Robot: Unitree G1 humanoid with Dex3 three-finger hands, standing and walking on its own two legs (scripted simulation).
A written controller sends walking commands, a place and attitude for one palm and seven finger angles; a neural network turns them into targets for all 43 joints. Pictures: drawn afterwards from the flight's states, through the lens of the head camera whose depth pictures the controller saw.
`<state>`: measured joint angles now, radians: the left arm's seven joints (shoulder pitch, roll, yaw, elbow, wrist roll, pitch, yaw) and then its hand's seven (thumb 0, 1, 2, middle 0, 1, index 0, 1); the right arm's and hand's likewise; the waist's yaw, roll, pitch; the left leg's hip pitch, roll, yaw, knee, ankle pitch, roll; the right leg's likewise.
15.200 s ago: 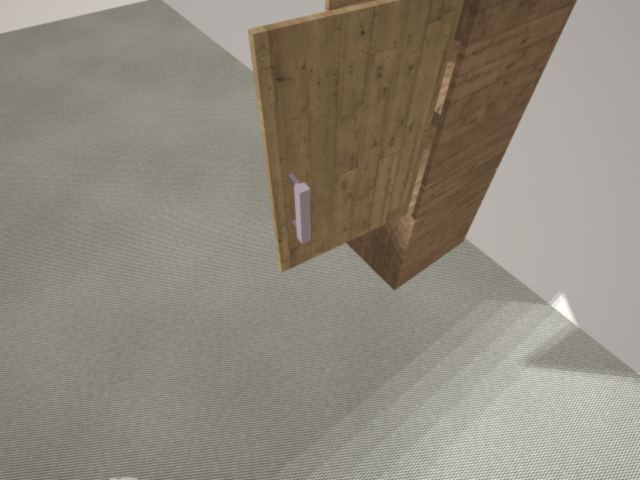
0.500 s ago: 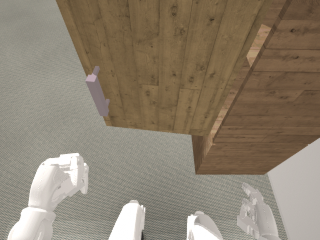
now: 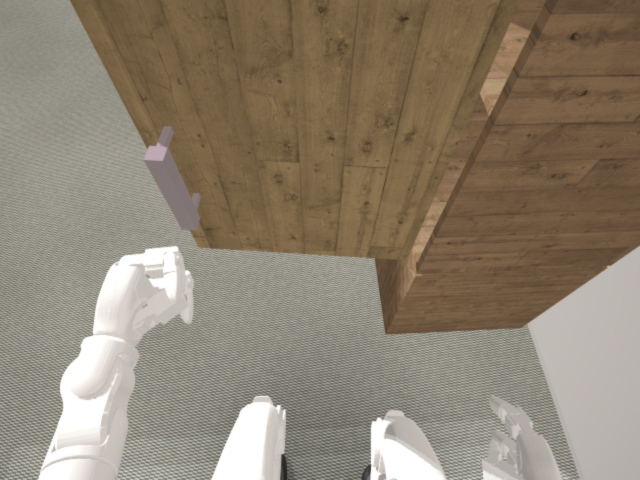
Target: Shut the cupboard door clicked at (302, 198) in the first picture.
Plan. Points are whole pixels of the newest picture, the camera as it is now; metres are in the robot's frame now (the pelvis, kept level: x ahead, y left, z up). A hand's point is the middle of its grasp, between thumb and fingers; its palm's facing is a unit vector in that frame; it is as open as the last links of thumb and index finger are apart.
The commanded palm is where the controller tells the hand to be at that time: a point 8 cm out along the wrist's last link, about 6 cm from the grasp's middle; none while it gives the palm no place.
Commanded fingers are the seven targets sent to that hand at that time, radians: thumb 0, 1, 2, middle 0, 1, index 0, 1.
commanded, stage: bring the fist close to the handle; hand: left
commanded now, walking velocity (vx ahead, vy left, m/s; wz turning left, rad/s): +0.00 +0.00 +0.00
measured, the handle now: (179, 181) +0.49 +0.23 +0.03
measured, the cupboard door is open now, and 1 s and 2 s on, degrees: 83 83 70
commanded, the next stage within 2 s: push the door shut along its arc in 0.76 s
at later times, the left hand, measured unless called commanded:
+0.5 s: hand (196, 234) +0.40 +0.18 +0.04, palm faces -0.02 -1.00 -0.03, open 3.1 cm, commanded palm +0.37 +0.24 +0.03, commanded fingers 0.00 0.90 0.90 -1.30 -1.50 -1.30 -1.50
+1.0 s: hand (196, 239) +0.40 +0.18 +0.03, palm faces -0.08 -1.00 -0.05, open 3.1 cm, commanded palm +0.39 +0.23 +0.03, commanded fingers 0.00 0.90 0.90 -1.30 -1.50 -1.30 -1.50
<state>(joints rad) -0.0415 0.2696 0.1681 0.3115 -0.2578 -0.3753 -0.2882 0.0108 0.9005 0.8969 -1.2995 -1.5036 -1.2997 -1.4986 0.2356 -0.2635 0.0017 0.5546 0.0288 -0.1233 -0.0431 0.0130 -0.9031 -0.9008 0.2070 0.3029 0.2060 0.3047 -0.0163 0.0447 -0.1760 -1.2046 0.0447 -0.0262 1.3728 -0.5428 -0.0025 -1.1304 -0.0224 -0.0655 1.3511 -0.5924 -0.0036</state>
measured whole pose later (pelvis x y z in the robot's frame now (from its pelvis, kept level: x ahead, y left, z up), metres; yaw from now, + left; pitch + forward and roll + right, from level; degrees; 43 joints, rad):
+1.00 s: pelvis +0.00 +0.00 -0.01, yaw -1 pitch +24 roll -2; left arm -0.44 0.32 0.26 0.72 -0.20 -0.47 -0.31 0.01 0.90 0.90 -1.30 -1.50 -1.30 -1.50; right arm 0.21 -0.26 -0.01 0.60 0.03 -0.04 -0.03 0.01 -0.90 -0.90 0.21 0.30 0.21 0.30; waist -0.05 0.03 -0.17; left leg -1.27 0.05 -0.01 1.38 -0.54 0.00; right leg -1.20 -0.02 -0.05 1.37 -0.58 0.00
